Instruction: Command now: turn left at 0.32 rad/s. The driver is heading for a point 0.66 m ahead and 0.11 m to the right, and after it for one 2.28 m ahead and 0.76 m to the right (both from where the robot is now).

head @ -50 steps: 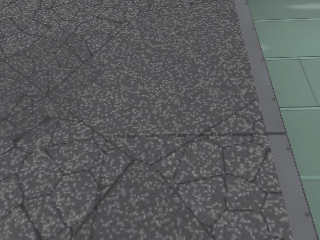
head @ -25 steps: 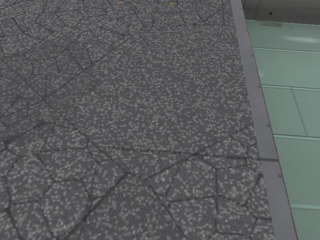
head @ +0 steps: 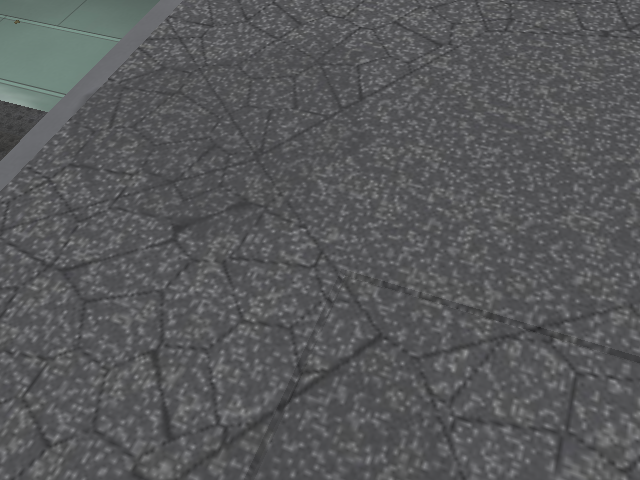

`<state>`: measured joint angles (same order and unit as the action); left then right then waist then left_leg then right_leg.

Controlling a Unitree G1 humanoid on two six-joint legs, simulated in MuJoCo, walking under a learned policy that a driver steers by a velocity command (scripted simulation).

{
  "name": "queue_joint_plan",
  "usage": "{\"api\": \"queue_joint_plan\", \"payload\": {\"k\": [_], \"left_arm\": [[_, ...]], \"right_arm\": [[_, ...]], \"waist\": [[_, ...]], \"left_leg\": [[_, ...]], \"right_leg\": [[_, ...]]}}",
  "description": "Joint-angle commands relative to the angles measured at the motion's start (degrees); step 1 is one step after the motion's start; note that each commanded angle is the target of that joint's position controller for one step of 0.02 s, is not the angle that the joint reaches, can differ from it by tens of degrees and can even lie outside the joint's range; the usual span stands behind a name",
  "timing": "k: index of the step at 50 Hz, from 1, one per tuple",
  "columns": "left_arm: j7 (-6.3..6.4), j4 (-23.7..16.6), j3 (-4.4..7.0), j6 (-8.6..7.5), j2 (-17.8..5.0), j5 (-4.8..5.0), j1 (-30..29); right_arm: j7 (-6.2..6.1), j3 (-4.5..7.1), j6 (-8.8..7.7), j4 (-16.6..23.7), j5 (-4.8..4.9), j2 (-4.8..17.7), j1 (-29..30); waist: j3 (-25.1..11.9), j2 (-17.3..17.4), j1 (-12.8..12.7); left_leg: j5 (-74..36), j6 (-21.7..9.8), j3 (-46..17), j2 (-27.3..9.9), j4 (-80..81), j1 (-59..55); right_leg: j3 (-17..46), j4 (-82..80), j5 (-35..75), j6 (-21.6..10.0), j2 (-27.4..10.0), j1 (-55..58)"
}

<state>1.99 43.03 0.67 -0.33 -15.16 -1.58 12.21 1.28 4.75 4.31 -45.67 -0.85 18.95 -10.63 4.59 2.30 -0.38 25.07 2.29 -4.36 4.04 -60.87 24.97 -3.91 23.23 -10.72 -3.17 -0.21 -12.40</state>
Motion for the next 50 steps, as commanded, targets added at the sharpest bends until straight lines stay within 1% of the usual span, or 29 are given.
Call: {"api": "queue_joint_plan", "payload": {"k": [1,3,6,8,9,10,11,12,14,15,17,18,20,23,25,26,27,28,29,30,31,32,33,34,37,40,45,48,50], "left_arm": [[-0.32,-2.04,2.12,-0.74,-8.02,-0.23,2.07],[-0.80,-1.71,2.24,-0.61,-8.45,-0.34,1.94],[-1.72,-0.30,1.58,-0.31,-7.57,-0.62,2.14],[-2.32,1.16,1.21,0.10,-7.41,0.23,2.35],[-2.68,1.16,0.91,-0.33,-6.42,0.67,4.52],[-3.13,0.03,0.27,-0.57,-3.50,1.17,6.49],[-2.56,1.03,0.62,0.55,-4.64,1.43,5.69],[-2.41,1.15,1.11,1.35,-6.30,1.13,4.58],[-2.21,1.38,2.16,2.00,-7.25,1.04,3.49],[-2.36,1.65,2.59,2.30,-7.22,0.62,4.48],[-2.27,2.37,2.59,2.67,-4.97,0.39,6.11],[-2.23,2.18,2.61,2.85,-4.30,0.46,5.73],[-2.46,1.56,2.63,3.21,-3.60,0.63,4.30],[-3.80,0.14,3.01,3.58,-4.54,0.73,2.57],[-4.45,1.53,3.29,3.19,-4.30,0.48,6.77],[-4.24,4.34,3.85,2.61,-5.16,0.19,12.70],[-3.58,5.63,4.85,1.62,-9.15,-0.16,18.60],[-3.57,4.44,5.38,1.02,-13.90,-0.19,19.18],[-3.00,3.84,4.99,0.95,-11.39,-0.22,15.50],[-2.52,2.90,4.60,0.75,-10.35,0.46,11.75],[-2.19,2.25,4.54,0.21,-9.97,0.76,9.35],[-1.89,2.09,4.43,-0.52,-9.54,1.03,8.71],[-2.01,2.63,4.08,-1.26,-8.38,1.01,9.29],[-2.26,3.51,3.99,-1.89,-7.94,1.24,10.99],[-2.44,5.68,3.91,-2.70,-7.42,1.40,15.01],[-2.08,7.86,3.06,-2.97,-5.67,0.95,18.01],[-1.53,10.52,2.53,-3.30,-6.27,0.10,19.40],[-0.91,11.21,2.26,-3.93,-6.40,-0.14,16.80],[-0.45,11.20,2.36,-4.13,-7.46,-0.70,14.88]], "right_arm": [[0.10,-0.06,0.16,2.62,-0.26,2.11,-1.55],[0.05,-0.83,0.15,2.90,-0.14,1.03,-0.01],[-0.81,-2.12,0.01,1.77,0.24,-0.76,-0.09],[-1.82,-2.69,-0.75,-0.33,-0.31,-1.20,-3.37],[-2.62,-2.19,-1.68,-0.56,-1.37,2.29,-3.91],[-3.26,-1.78,-2.42,0.38,-1.74,6.72,-2.85],[-3.35,-1.57,-2.48,0.44,-0.34,6.76,2.47],[-2.99,-2.18,-2.89,1.55,-0.34,4.21,6.12],[-3.41,-1.95,-3.10,1.23,-0.36,4.36,5.77],[-3.82,-1.84,-3.14,0.74,-0.09,4.49,4.36],[-3.99,-1.63,-2.80,0.17,-0.02,4.10,2.35],[-4.02,-1.56,-2.63,0.07,-0.17,3.79,2.51],[-3.94,-1.33,-2.40,0.29,-0.51,3.75,3.91],[-3.07,-0.21,-2.50,0.34,-1.00,6.02,3.67],[-2.64,0.37,-2.62,0.90,-0.54,6.65,6.11],[-2.42,0.11,-2.64,0.99,-0.84,4.81,6.36],[-1.75,-1.21,-2.81,2.34,-1.50,-0.13,7.44],[-1.68,-1.87,-3.15,7.18,-1.81,-0.86,13.70],[-1.29,-1.36,-3.99,7.07,-1.59,2.35,14.52],[-0.54,-0.92,-4.77,5.57,-0.56,3.94,12.18],[-0.08,-0.91,-5.45,3.81,-0.64,4.15,9.42],[0.18,-0.90,-5.73,2.54,-1.80,4.09,7.74],[0.46,-1.08,-5.71,1.75,-2.39,3.52,6.26],[0.58,-1.24,-5.54,1.80,-2.38,2.85,5.82],[0.55,-1.78,-4.93,2.59,-2.00,1.74,7.13],[0.81,-2.26,-5.00,3.81,-1.87,1.30,11.20],[1.58,-3.45,-5.65,6.36,-0.87,-0.03,17.21],[1.51,-3.52,-6.14,6.77,-0.48,0.24,15.17],[0.75,-2.77,-6.39,4.50,-0.27,1.74,7.53]], "waist": [[-6.82,-10.30,-0.06],[-6.84,-10.72,-0.31],[-7.21,-12.10,-0.31],[-5.80,-9.78,2.43],[-7.85,-5.59,1.35],[-8.98,4.67,-0.58],[-5.79,9.14,-0.69],[-4.19,7.27,-1.50],[-2.07,8.47,-0.31],[-2.59,8.69,0.10],[-4.14,5.98,0.62],[-4.42,5.23,0.57],[-4.49,6.19,0.76],[-5.53,8.05,1.51],[-3.92,5.02,-2.23],[-3.53,-0.90,-4.58],[-3.14,-16.83,-7.04],[1.43,-21.61,-7.41],[5.76,-11.29,-5.24],[6.34,-7.86,-2.69],[5.58,-6.53,-1.26],[3.93,-6.20,-1.04],[1.68,-6.07,-0.89],[0.12,-5.83,-0.86],[-0.94,-6.28,-1.60],[1.13,-7.47,-3.67],[3.80,-7.96,-5.21],[3.91,-7.66,-2.62],[-1.15,-8.06,1.09]], "left_leg": [[-0.36,-0.01,-0.03,-0.88,5.21,1.04],[0.10,-0.58,1.41,-1.42,12.17,-3.06],[-1.74,-1.71,3.76,-1.15,26.39,-12.55],[-17.05,-2.93,4.14,-2.28,45.84,-22.98],[-20.97,-3.65,-1.81,-8.64,47.23,-30.52],[-30.43,-6.64,-13.25,-20.58,47.12,-33.17],[-32.52,-11.99,-9.38,-22.48,44.06,-17.11],[-28.96,-11.87,-7.25,-19.63,44.05,-15.79],[-28.55,-11.36,-4.74,-17.66,43.76,-15.97],[-34.91,-12.70,-4.36,-18.76,42.51,-17.38],[-43.95,-14.92,-2.49,-20.18,40.32,-19.95],[-43.78,-15.00,-1.44,-20.21,39.88,-19.96],[-40.70,-14.41,0.29,-19.74,39.26,-19.07],[-9.35,-13.20,-1.02,-20.29,43.44,-15.60],[6.69,-10.66,0.74,-18.81,41.46,-7.49],[11.65,-8.55,4.45,-15.68,33.08,-0.37],[12.65,-4.92,13.15,-9.07,11.53,9.81],[11.66,-3.93,7.36,-1.26,5.11,22.16],[4.71,-4.03,1.94,-5.77,1.07,22.17],[-2.58,-3.89,1.85,-7.22,1.69,20.30],[-7.30,-3.18,1.96,-7.97,2.87,18.31],[-10.60,-2.52,2.66,-7.98,2.77,16.86],[-13.11,-2.02,3.08,-7.71,2.33,15.63],[-14.33,-1.65,3.54,-7.24,1.96,15.67],[-16.44,-0.70,4.94,-7.12,2.95,18.96],[-18.54,-0.57,7.39,-7.44,8.06,20.75],[-20.25,-3.57,10.19,-5.93,19.99,17.15],[-19.36,-7.36,10.56,-3.81,26.18,10.23],[-16.31,-9.56,11.48,0.07,27.45,-0.13]], "right_leg": [[11.30,-5.26,24.66,-10.42,-14.81,7.59],[10.24,-4.86,23.38,-10.14,-14.46,5.75],[10.54,-3.32,24.20,-9.14,-12.62,2.29],[10.67,-0.77,22.39,-5.29,-10.49,-2.32],[10.66,0.32,16.41,-1.93,-9.15,-6.74],[6.84,5.16,-1.60,0.73,-4.46,-12.10],[4.18,7.41,-14.62,1.09,-1.79,-2.97],[4.30,9.94,-13.98,1.19,-0.78,-2.78],[3.32,16.64,-13.79,1.33,1.40,-7.03],[3.42,21.06,-16.52,1.48,1.56,-9.09],[3.00,27.13,-20.27,2.36,1.38,-11.57],[2.78,27.36,-20.10,2.68,0.91,-11.57],[1.84,24.52,-18.61,2.94,0.49,-10.16],[-0.22,17.64,-16.90,1.27,0.58,-4.81],[-1.97,6.94,-11.90,-1.19,2.42,5.58],[0.68,2.30,-14.18,-2.55,3.29,13.60],[21.58,-9.14,-28.92,-5.72,-10.20,18.04],[47.31,-18.90,-37.38,-12.26,-20.75,12.52],[44.77,-20.19,-38.25,-13.42,-20.54,9.27],[38.50,-19.04,-34.31,-12.02,-17.59,7.73],[32.61,-18.47,-25.14,-10.14,-13.84,8.75],[28.37,-17.67,-15.99,-9.08,-11.43,10.47],[25.05,-16.53,-7.53,-8.58,-9.70,12.05],[23.39,-15.27,-1.16,-8.46,-9.05,13.56],[20.55,-14.03,6.57,-8.52,-8.31,16.32],[17.66,-15.45,12.33,-7.64,-8.05,17.17],[12.19,-16.67,22.95,-6.68,-9.41,18.25],[8.48,-15.32,34.49,-5.63,-11.02,19.17],[5.73,-5.42,55.51,-4.10,-11.06,20.48]]}}
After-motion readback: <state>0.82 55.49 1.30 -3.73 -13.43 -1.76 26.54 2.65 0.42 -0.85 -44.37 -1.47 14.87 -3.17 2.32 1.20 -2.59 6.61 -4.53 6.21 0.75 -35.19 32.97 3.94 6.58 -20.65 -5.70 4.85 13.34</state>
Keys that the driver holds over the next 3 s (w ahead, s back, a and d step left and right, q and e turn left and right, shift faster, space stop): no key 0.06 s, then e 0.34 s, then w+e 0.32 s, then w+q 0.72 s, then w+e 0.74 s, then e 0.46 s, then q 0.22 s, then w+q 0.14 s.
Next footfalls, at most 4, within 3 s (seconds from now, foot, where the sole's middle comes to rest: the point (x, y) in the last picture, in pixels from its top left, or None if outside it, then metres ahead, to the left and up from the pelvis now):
0.18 left None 0.04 0.13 -0.78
0.52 right None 0.00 -0.08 -0.78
1.04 left None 0.38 -0.05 -0.78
1.58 right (463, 375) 0.68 -0.23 -0.78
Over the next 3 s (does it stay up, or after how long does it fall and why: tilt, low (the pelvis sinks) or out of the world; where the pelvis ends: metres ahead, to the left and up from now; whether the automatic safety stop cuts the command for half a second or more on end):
stays up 0.97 -0.20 -0.01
